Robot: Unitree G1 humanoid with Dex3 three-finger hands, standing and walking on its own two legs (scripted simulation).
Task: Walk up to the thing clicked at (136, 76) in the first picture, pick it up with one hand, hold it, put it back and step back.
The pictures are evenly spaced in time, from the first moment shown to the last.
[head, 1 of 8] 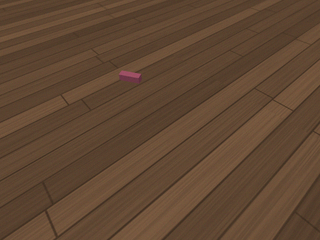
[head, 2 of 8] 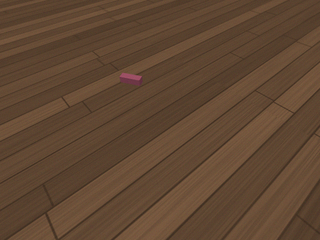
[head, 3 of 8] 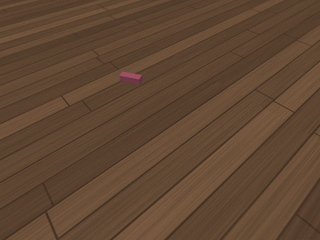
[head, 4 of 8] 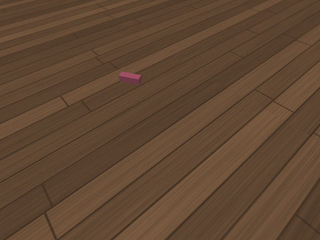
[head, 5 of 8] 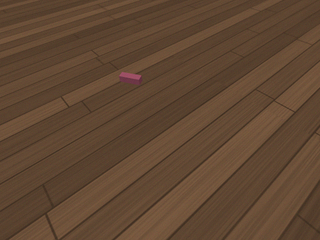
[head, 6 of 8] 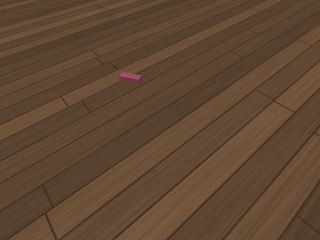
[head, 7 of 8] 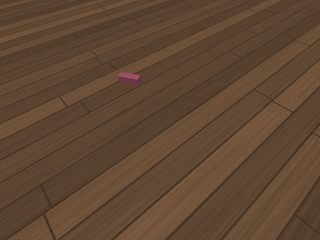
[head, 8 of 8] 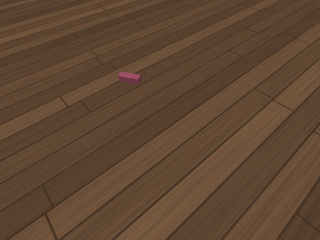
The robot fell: no
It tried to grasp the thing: no
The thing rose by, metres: 0.00
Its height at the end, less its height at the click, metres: +0.00
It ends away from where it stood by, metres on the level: 0.00
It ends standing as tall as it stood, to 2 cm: yes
